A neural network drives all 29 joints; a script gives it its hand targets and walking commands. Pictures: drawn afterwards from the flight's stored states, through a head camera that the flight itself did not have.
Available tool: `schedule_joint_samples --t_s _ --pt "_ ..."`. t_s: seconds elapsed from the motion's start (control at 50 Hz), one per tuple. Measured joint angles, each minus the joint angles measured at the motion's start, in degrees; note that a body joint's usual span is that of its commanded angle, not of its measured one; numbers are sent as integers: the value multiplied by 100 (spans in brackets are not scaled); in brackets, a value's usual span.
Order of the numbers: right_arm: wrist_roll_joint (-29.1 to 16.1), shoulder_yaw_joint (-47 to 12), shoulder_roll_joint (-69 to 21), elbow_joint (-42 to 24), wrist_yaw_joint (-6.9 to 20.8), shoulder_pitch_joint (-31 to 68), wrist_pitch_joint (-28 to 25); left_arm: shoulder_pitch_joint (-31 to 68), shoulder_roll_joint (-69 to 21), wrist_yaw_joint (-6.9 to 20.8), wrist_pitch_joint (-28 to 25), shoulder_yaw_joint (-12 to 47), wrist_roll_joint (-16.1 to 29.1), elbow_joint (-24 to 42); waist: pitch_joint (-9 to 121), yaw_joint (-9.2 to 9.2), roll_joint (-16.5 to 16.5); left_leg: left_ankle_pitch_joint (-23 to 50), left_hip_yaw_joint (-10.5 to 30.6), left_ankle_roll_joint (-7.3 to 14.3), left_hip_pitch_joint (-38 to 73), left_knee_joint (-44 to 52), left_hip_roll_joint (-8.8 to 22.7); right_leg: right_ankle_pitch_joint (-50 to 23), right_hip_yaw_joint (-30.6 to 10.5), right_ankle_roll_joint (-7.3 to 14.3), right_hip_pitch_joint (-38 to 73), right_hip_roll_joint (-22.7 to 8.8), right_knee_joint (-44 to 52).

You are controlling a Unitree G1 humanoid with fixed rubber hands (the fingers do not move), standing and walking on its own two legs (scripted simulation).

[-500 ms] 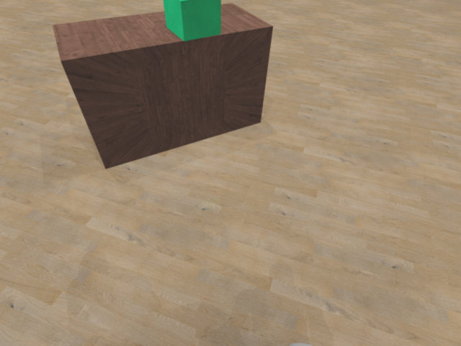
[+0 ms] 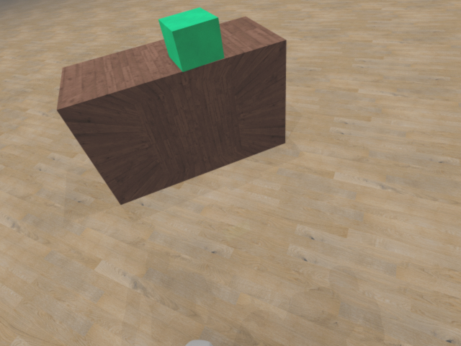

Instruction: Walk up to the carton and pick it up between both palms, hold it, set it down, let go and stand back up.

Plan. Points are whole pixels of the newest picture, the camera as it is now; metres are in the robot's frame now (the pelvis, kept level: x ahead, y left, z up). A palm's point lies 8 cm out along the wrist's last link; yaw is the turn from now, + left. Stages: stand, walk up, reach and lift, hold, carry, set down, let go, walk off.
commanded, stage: walk up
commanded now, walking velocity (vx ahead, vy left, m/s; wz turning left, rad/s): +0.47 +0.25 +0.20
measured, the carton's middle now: (191, 38) +1.47 +0.25 +0.00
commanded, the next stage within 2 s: none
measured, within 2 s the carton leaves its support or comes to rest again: neither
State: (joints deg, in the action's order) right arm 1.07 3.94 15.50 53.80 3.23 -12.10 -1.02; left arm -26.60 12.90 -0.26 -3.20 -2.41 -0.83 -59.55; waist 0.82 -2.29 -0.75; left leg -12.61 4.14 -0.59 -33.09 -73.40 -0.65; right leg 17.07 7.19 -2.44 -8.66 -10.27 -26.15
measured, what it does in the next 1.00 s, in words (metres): walks ahead: left foot, then right foot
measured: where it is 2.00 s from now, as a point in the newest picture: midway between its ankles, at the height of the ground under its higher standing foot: (213, 205)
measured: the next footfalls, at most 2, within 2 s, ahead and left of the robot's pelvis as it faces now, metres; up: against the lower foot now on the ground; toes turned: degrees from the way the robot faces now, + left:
left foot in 0.36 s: +0.33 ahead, +0.21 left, +0.00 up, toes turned +11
right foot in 0.88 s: +0.70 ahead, +0.08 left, +0.00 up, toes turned -5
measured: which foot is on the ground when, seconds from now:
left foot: up 0.00-0.34, down 0.36-0.94, up 0.96-1.00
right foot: down 0.00-0.36, up 0.38-0.86, down 0.88-1.00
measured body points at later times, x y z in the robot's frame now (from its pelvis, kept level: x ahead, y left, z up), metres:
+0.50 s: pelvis +0.28 +0.13 -0.02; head +0.32 +0.12 +0.43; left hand +0.24 +0.38 -0.16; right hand +0.35 -0.13 -0.17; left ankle +0.29 +0.20 -0.75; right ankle +0.11 -0.04 -0.61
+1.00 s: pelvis +0.60 +0.15 -0.03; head +0.64 +0.15 +0.42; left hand +0.69 +0.37 -0.18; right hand +0.54 -0.07 -0.18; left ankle +0.39 +0.22 -0.62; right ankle +0.66 +0.09 -0.75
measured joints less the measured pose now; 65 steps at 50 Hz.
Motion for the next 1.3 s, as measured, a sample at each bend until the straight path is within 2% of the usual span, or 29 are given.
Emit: schedule_joint_samples --t_s 0.02,0.06,0.12,0.2,0.28,0.34,0.38,0.4,0.44,0.46,0.48,0.52,0.58,0.64,0.68,0.78,0.86,0.9,0.92,0.94,0.98,1.0,1.04,1.1,1.16,1.26,1.3 --pt "-4 -27 -21 -43 30 125 53 -176 -25 3 29 -4 12 -122 13 -32 54 242 61 -35 -201 28 31 118 54 103 136 78 -10" --pt "-4 -76 -60 -108 92 328 135 -468 -133 4 52 16 20 -306 29 -79 192 739 50 -100 -539 173 78 292 170 164 394 217 -14" --pt "46 -149 -148 -183 184 499 197 -772 -365 -15 3 61 -7 -443 47 -189 338 1261 -297 -184 -804 622 166 498 270 89 741 319 88" --pt "91 -259 -297 -243 276 583 218 -911 -645 -69 -70 114 -49 -459 21 -244 429 1527 -717 -185 -746 1659 290 619 417 -79 1249 337 518" --pt "92 -369 -427 -195 301 631 228 -779 -714 -132 -80 70 -89 -371 -88 -272 307 1243 -983 -34 -329 2931 400 739 582 -320 1725 232 992" --pt "139 -352 -436 -148 244 660 136 -606 -643 -145 -47 29 -102 -332 -202 -229 116 543 -1161 181 214 3800 327 1036 665 -528 1859 -14 844" --pt "198 -235 -435 -10 135 654 2 -285 -525 -133 14 2 -35 -388 -415 -47 -138 250 -1262 333 419 3817 -27 1198 688 -463 1657 -451 -159" --pt "220 -185 -389 34 93 619 -58 -131 -496 -118 39 -9 21 -348 -527 15 -153 92 -1274 391 493 3673 -112 919 448 -288 1340 -562 -1102" --pt "140 -83 -246 164 -31 489 -132 89 -484 -79 81 -44 139 -164 -629 138 112 -258 -1209 472 750 3471 11 1108 -217 -53 452 -204 -3289" --pt "82 -39 -192 267 -107 375 -148 202 -443 -53 94 -75 163 -106 -619 208 221 -339 -1202 442 1012 3586 73 1063 -379 55 50 -6 -4124" --pt "48 -18 -151 377 -179 225 -174 335 -369 -23 99 -115 161 -50 -575 277 282 -397 -1206 481 1316 3811 94 929 -452 150 -320 144 -4682" --pt "33 -26 -121 596 -287 -139 -263 703 -147 39 81 -203 115 125 -457 407 280 -393 -1213 452 1825 4280 77 572 -458 262 -1010 322 -5068" --pt "17 -119 -188 889 -282 -683 -383 1415 157 53 48 -296 56 502 -410 533 130 -454 -1157 438 2357 4708 -25 108 -463 342 -1895 435 -4777" --pt "-3 -238 -350 1126 -300 -1156 -445 1942 221 86 106 -308 26 746 -355 525 -47 -617 -1184 454 2877 5039 -159 -282 -540 326 -2520 450 -4266" --pt "-11 -311 -445 1207 -321 -1424 -477 2113 114 127 188 -245 9 790 -260 541 -39 -738 -1200 458 3209 5271 -201 -598 -457 290 -2759 442 -3835" --pt "-30 -509 -797 1221 -363 -1746 -506 2445 -243 243 279 -9 7 803 -246 658 47 -924 -1156 400 3977 5966 -282 -1236 -113 256 -2795 489 -2188" --pt "-25 -570 -977 1197 -395 -1721 -481 2650 -449 224 165 153 14 807 -466 723 106 -1398 -1146 299 4368 5885 -196 -998 299 388 -2300 815 -923" --pt "-52 -542 -904 1263 -427 -1639 -437 2627 -601 181 68 192 -13 739 -595 638 334 -1806 -1195 223 4323 5091 72 -1011 452 752 -1990 1109 -793" --pt "-83 -525 -862 1298 -440 -1547 -396 2569 -663 165 17 204 -40 692 -655 588 446 -1620 -1215 196 4079 4279 263 -862 505 860 -1868 1217 -878" --pt "-151 -520 -858 1267 -442 -1494 -356 2462 -671 160 -24 199 -59 684 -635 524 416 -1240 -1077 149 3602 3098 293 -651 521 908 -1811 1197 -1010" --pt "-230 -483 -862 1198 -416 -1357 -276 2126 -574 119 -23 105 4 596 -531 365 128 -1293 -826 160 2598 880 101 -258 465 921 -1548 1008 -1108" --pt "-206 -435 -814 1183 -389 -1249 -266 1916 -501 91 -12 54 37 471 -475 266 16 -1175 -777 209 2197 191 72 -203 440 851 -1279 952 -944" --pt "-144 -303 -624 1070 -340 -939 -292 1455 -340 31 -57 -17 17 171 -386 78 -95 -802 -703 266 1485 -359 158 -227 379 744 -709 916 -447" --pt "-81 -116 -285 649 -335 -294 -316 798 -197 8 -98 -68 14 -299 -402 -52 -82 -444 -516 217 593 -51 391 -236 245 657 -45 871 106" --pt "-9 4 -40 290 -320 273 -172 259 -256 26 -87 -16 9 -590 -455 -81 181 48 -267 72 -99 442 562 -106 174 516 446 816 357" --pt "21 -121 -204 47 -95 704 54 -253 -375 45 -123 44 35 -624 -384 -114 397 1265 -560 -72 -483 2015 820 159 149 262 1028 632 730" --pt "10 -219 -373 52 -21 794 50 -277 -432 51 -175 60 65 -544 -395 -157 415 1500 -726 -82 -338 2838 850 249 186 169 1231 612 909"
